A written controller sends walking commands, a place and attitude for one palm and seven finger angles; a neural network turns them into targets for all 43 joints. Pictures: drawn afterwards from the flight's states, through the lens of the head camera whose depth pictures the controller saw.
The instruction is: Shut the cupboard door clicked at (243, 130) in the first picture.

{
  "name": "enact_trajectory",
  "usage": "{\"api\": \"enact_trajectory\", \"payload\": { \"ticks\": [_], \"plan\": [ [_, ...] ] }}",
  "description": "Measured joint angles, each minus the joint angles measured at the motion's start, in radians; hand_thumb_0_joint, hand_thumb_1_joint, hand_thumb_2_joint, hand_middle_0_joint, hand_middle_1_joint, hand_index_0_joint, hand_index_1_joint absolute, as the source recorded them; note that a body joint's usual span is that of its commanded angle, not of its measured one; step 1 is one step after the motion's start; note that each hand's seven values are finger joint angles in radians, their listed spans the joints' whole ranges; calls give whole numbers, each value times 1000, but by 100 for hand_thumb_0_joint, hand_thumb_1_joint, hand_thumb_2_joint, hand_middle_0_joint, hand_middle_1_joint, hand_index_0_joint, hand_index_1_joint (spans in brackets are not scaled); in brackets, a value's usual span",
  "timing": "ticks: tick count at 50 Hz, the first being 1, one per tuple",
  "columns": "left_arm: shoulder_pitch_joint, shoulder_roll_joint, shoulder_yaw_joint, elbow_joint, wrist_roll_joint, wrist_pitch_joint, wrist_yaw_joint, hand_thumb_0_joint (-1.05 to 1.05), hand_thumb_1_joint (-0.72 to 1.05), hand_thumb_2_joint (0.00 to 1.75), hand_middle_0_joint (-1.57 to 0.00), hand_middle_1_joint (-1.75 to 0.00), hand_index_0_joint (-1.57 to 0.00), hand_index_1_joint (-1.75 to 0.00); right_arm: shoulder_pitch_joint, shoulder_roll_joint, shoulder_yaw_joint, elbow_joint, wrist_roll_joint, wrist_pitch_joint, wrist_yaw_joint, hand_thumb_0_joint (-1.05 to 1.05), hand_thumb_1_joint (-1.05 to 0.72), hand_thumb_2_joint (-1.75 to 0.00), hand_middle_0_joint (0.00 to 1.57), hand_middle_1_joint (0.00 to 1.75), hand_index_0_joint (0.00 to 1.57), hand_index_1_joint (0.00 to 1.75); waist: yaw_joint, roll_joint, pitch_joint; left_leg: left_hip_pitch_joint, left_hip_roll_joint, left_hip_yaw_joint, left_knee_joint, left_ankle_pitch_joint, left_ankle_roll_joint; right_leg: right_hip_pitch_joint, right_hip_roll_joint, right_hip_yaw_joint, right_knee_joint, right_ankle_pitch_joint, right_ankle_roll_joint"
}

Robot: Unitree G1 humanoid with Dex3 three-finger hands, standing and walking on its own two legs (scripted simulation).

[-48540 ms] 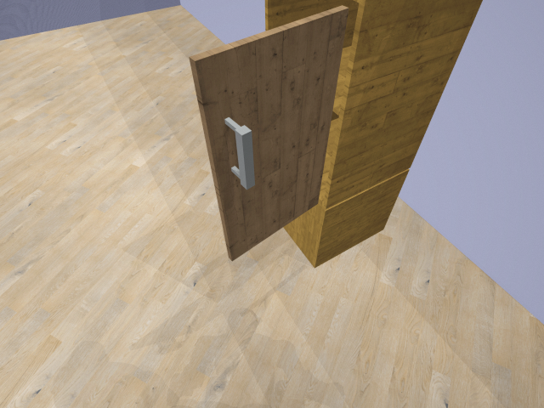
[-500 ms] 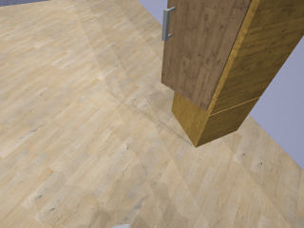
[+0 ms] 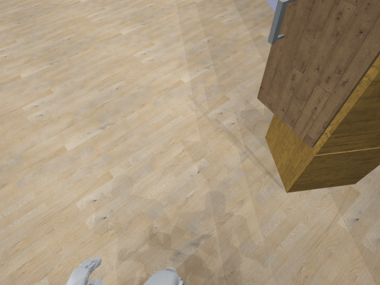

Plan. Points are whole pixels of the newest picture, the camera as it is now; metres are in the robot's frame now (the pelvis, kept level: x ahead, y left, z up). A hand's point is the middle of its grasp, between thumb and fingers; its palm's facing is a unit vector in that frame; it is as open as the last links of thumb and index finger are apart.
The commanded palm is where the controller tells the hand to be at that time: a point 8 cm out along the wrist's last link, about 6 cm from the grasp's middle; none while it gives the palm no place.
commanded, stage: walk to a spot facing it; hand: left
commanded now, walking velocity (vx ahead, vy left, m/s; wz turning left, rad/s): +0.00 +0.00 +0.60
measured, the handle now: (281, 20) +0.89 -0.29 +0.06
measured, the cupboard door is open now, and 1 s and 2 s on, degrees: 23 23 23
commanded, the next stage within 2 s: turn to face it in 1.62 s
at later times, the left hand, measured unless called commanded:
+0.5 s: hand out of the picture +0.01 +0.23 -0.16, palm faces +0.34 -0.90 -0.26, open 7.3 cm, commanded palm none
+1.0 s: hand out of the picture +0.03 +0.18 -0.17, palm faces +0.67 -0.72 -0.19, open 7.3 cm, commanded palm none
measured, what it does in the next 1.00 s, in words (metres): walks ahead, turning left: left foot, then right foot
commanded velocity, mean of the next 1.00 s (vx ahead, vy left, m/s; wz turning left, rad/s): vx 0.24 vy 0.00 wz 0.58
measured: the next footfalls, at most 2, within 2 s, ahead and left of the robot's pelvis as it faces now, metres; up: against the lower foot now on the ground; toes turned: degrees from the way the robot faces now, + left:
left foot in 0.32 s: +0.02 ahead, +0.14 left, +0.00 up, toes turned +17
right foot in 0.62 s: +0.18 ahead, -0.09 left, +0.00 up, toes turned +18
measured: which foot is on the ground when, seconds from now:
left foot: up 0.00-0.30, down 0.32-0.62, up 0.64-1.00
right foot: down 0.00-0.32, up 0.34-0.60, down 0.62-1.00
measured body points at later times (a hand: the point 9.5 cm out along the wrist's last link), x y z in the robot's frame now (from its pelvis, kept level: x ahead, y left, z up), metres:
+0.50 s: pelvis +0.03 +0.01 +0.00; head +0.08 +0.03 +0.45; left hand -0.01 +0.27 -0.14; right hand +0.20 -0.20 -0.14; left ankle -0.02 +0.12 -0.73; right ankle +0.07 -0.12 -0.68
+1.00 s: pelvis +0.18 +0.07 -0.01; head +0.23 +0.12 +0.44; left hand +0.00 +0.22 -0.16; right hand +0.44 -0.03 -0.14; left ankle +0.18 +0.21 -0.72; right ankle +0.15 -0.10 -0.73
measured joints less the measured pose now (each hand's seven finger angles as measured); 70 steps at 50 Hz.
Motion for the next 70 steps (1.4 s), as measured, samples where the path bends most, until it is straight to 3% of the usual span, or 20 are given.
{"api": "enact_trajectory", "payload": {
  "ticks": [3, 5, 13, 16, 19, 22, 30, 33, 36, 38, 42, 49, 51, 52, 54, 56, 60, 65, 68, 70],
  "plan": [
    [31, -19, -8, 13, -1, 1, 7, 0, 91, 90, -20, -30, -20, -30, -15, -13, -7, -5, -2, 6, 7, 1, -91, -90, 20, 30, 20, 30, -3, 6, 20, -66, 22, 70, 300, -70, -19, 34, -21, -35, -2, -13, -7],
    [50, -24, -9, 23, 0, 2, 9, 0, 91, 90, -20, -30, -20, -30, -20, -8, -3, -13, 1, 7, 13, 1, -91, -90, 20, 30, 20, 30, -8, -9, 31, -62, 49, 111, 355, -73, -30, 56, -43, -58, -7, -20, -7],
    [118, -25, -6, 31, 4, -5, 0, 0, 91, 90, -20, -30, -21, -30, -67, 25, 27, -19, 8, 14, 26, 1, -91, -90, 20, 30, 19, 30, 23, -63, 58, 87, 107, 186, 87, -82, -22, 81, -116, -170, 38, -75, 11],
    [154, -13, 2, 38, -3, -2, -5, 0, 91, 90, -20, -30, -21, -30, -78, 26, 39, -39, 5, -9, 31, 1, -91, -90, 20, 30, 20, 30, 36, -72, 44, 179, 108, 196, -132, 75, 14, 40, -139, -203, 143, -125, 30],
    [152, 14, 10, 60, -3, 30, -10, 0, 91, 90, -20, -30, -21, -30, -85, 40, 48, -46, -1, -38, 22, 1, -91, -90, 20, 30, 20, 30, 49, -97, 47, 163, 91, 182, -81, 33, 30, -74, -123, -110, 410, -256, 48],
    [133, 25, 19, 74, -2, 44, -22, 0, 91, 90, -20, -30, -20, -30, -53, 49, 56, -51, -7, -52, 10, 0, -91, -90, 20, 30, 20, 30, 46, -90, 30, 187, 84, 148, -119, 20, 23, -160, -94, -59, 522, -202, 52],
    [95, 19, 13, 9, 2, -10, -58, 0, 91, 90, -20, -30, -20, -30, 39, 32, 50, -1, -8, -37, 10, 1, -90, -90, 20, 30, 20, 30, 27, -27, -15, 231, 85, 41, -144, -4, 11, -111, -46, -56, 138, -52, 58],
    [99, 7, 5, -9, 9, -45, -45, 0, 91, 90, -20, -30, -20, -30, 58, 19, 36, 25, -1, -24, 9, 1, -90, -90, 20, 30, 20, 30, 30, -9, -24, 138, 74, 26, 120, -161, 32, -81, -49, -101, 121, -13, 3],
    [130, -20, 2, 7, 9, -55, -26, 0, 91, 90, -20, -30, -20, -30, 46, 12, 24, 39, -8, -15, 19, 1, -91, -90, 20, 30, 20, 30, 29, -13, -31, 11, 82, 83, 410, -90, 26, -21, -68, -138, 73, -29, -9],
    [150, -36, 0, 35, 8, -58, -22, 0, 91, 90, -20, -30, -20, -30, 35, 13, 20, 31, -7, -20, 28, 1, -91, -90, 20, 30, 20, 30, 15, -18, -33, -45, 109, 120, 456, -12, 15, 36, -80, -170, 1, -14, 0],
    [181, -59, -6, 76, 7, -70, -21, 0, 91, 90, -20, -30, -20, -30, 3, 29, 23, 8, -3, -29, 43, 1, -91, -90, 20, 30, 19, 30, 8, -44, -14, -91, 148, 180, 335, 49, 9, 141, -105, -242, -109, -9, 12],
    [242, -66, -8, 125, 5, -74, -24, 0, 91, 90, -20, -30, -21, -30, -97, 48, 46, -28, -4, -50, 59, 1, -91, -90, 20, 30, 19, 30, 55, -83, 52, -25, 130, 266, -25, 51, 58, 255, -158, -339, -76, -116, 70],
    [280, -68, -6, 139, -2, -62, -32, 0, 91, 90, -20, -30, -21, -30, -106, 35, 54, -58, -10, -76, 57, 1, -91, -90, 20, 30, 20, 30, 56, -64, 43, 38, 122, 264, -132, 134, 102, 200, -187, -327, 123, -177, 70],
    [279, -61, -5, 146, -6, -47, -38, 0, 91, 90, -20, -30, -21, -30, -114, 35, 52, -66, -10, -92, 48, 1, -91, -90, 20, 30, 20, 30, 49, -61, 47, 25, 121, 258, -90, 176, 107, 134, -191, -267, 291, -201, 64],
    [249, -35, 3, 150, -5, -18, -39, 0, 91, 90, -20, -30, -21, -30, -113, 46, 58, -65, -6, -106, 32, 1, -91, -90, 20, 30, 20, 30, 52, -80, 60, 32, 108, 255, -28, 115, 90, -4, -169, -132, 564, -206, 48],
    [204, -16, 16, 142, -1, -8, -39, 1, 91, 90, -20, -30, -20, -30, -88, 55, 63, -56, -6, -109, 17, 0, -91, -90, 20, 30, 20, 30, 54, -88, 53, 70, 93, 243, -54, 77, 72, -118, -154, -72, 670, -149, 42],
    [118, -7, 25, 91, 5, -17, -48, 1, 91, 90, -20, -30, -20, -30, -22, 65, 67, -9, -6, -109, 1, 0, -91, -90, 20, 30, 20, 30, 47, -72, 27, 166, 70, 204, -172, 95, 62, -248, -145, -31, 564, -47, 44],
    [46, -13, 19, 35, 4, -29, -57, 0, 92, 90, -20, -30, -20, -30, 59, 76, 62, 48, -6, -99, 5, 1, -91, -90, 20, 30, 20, 30, 23, -47, -9, 276, 68, 161, -263, 74, 45, -252, -120, -35, 259, 44, 55],
    [28, -13, 15, 12, 5, -44, -63, 0, 91, 90, -20, -30, -20, -30, 100, 78, 55, 72, -4, -89, 9, 1, -90, -90, 20, 30, 20, 30, 8, -39, -21, 316, 77, 141, -229, 8, 22, -182, -87, -59, 104, 106, 58],
    [23, -17, 11, -1, 10, -67, -60, 0, 91, 90, -20, -30, -20, -30, 121, 70, 46, 86, 3, -81, 11, 1, -90, -90, 20, 30, 20, 30, 5, -25, -27, 281, 82, 116, -79, -88, 32, -144, -70, -77, 73, 78, 24]
  ]
}}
